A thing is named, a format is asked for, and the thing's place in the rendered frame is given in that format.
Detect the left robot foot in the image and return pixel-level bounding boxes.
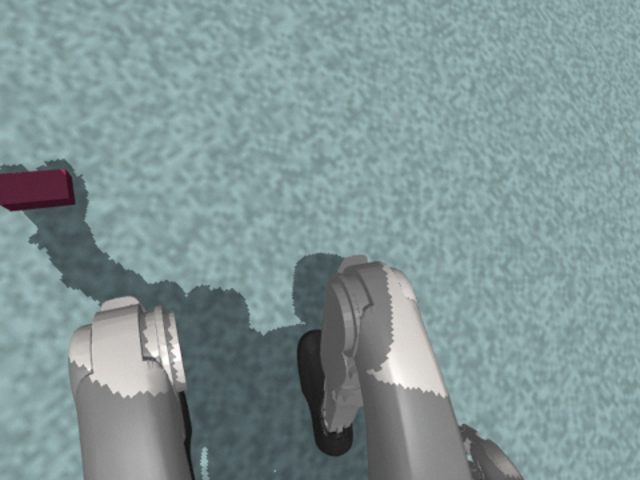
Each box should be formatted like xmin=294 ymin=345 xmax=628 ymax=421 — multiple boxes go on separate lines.
xmin=179 ymin=391 xmax=195 ymax=480

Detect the right robot foot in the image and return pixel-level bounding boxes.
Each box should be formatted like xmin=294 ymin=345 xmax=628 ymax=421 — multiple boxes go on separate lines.
xmin=297 ymin=330 xmax=353 ymax=457

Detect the right robot hand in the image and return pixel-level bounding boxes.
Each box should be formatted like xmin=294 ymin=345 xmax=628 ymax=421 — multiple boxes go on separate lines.
xmin=458 ymin=424 xmax=524 ymax=480

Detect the small box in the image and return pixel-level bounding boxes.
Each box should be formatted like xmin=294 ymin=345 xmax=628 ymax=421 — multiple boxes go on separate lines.
xmin=0 ymin=169 xmax=76 ymax=211

